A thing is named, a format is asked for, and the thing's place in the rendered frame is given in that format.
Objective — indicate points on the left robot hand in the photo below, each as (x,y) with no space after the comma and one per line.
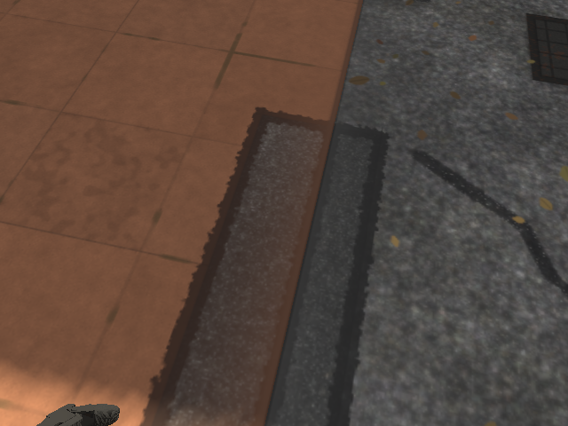
(88,415)

